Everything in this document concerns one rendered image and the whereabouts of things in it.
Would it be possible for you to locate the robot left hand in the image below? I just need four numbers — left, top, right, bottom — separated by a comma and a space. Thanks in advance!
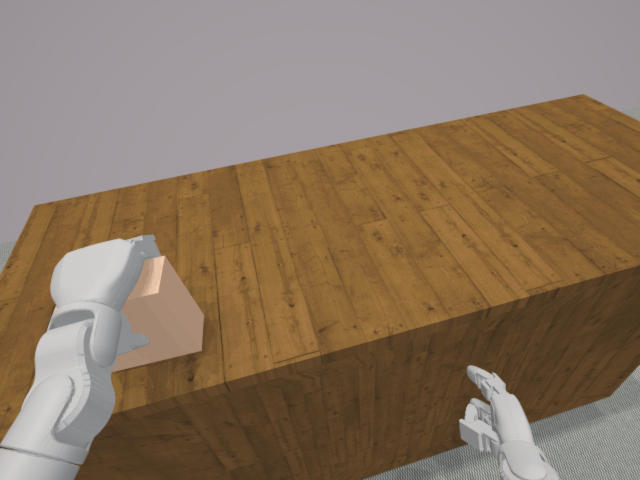
50, 235, 161, 355

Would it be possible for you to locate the robot left forearm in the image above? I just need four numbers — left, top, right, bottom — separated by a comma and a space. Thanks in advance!
0, 302, 122, 480

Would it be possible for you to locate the robot right forearm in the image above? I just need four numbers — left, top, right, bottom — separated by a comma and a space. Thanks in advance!
498, 440, 559, 480

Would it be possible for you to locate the robot right hand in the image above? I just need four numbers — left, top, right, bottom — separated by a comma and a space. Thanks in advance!
459, 365, 535, 458

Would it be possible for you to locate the table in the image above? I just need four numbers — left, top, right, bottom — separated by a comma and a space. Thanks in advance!
0, 94, 640, 480

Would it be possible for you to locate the sponge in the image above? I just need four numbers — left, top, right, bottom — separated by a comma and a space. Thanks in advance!
53, 256, 204, 372

